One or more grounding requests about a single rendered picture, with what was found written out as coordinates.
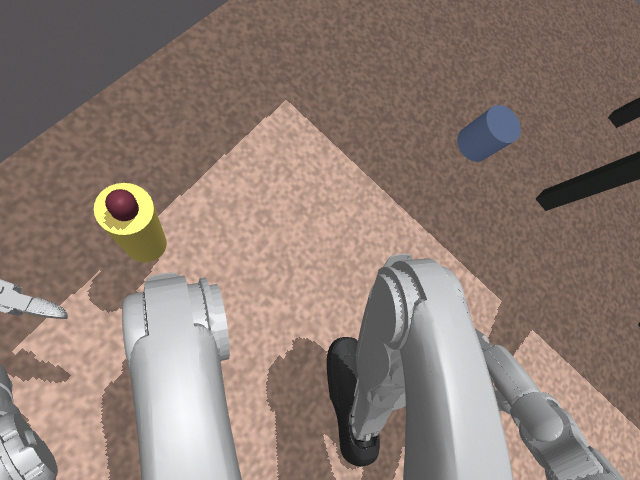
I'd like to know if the right robot foot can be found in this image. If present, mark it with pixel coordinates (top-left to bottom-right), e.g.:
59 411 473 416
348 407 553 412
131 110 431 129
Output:
327 337 380 467

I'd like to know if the left robot hand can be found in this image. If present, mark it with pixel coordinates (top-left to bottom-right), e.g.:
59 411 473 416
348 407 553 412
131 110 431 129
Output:
0 279 68 319

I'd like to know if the right robot arm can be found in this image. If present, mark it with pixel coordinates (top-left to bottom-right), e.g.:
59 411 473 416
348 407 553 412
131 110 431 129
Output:
510 392 625 480

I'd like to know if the left robot arm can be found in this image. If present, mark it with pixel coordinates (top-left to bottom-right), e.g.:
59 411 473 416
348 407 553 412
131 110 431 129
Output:
0 364 58 480

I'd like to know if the right robot hand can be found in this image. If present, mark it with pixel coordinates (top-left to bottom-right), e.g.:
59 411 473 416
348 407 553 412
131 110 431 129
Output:
475 328 541 414

